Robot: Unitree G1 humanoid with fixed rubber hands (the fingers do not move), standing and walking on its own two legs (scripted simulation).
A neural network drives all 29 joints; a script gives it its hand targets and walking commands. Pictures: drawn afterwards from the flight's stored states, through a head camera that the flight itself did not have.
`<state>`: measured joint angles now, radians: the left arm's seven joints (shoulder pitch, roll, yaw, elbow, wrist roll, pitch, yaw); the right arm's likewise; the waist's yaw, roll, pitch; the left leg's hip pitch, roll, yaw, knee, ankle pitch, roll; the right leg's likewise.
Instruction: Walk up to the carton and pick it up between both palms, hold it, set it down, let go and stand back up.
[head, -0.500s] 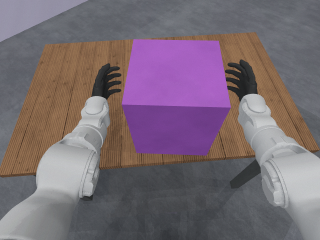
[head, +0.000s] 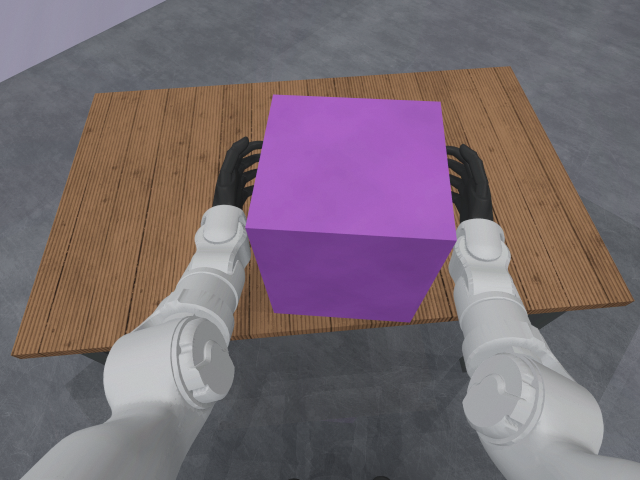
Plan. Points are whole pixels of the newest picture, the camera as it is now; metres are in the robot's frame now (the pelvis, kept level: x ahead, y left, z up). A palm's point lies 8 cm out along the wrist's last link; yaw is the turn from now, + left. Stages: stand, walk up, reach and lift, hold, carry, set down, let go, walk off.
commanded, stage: reach and lift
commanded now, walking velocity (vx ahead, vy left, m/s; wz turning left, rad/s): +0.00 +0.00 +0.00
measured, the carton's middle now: (347, 219) +0.46 -0.01 +0.00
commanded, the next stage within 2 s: none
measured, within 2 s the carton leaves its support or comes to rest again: leaves its support in 1.70 s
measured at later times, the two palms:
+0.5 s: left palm (231, 207) +0.45 +0.14 +0.05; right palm (472, 215) +0.43 -0.16 +0.05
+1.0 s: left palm (231, 208) +0.45 +0.14 +0.05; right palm (472, 217) +0.43 -0.16 +0.05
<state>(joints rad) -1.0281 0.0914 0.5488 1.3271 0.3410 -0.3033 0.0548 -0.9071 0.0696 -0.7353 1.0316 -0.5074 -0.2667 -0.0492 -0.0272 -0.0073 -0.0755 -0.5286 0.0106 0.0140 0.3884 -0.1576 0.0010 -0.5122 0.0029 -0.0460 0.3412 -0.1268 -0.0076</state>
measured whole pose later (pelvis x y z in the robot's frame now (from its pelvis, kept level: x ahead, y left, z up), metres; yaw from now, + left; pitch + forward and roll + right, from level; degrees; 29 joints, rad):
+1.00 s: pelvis +0.02 +0.00 +0.01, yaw +0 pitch +12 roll +0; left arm -0.86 -0.04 0.62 1.05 0.46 -0.18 0.00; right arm -0.78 0.15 -0.79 0.89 -0.58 -0.24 0.00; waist -0.01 -0.02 -0.04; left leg -0.37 0.02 0.05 0.33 -0.17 0.00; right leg -0.36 0.00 -0.06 0.30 -0.15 -0.01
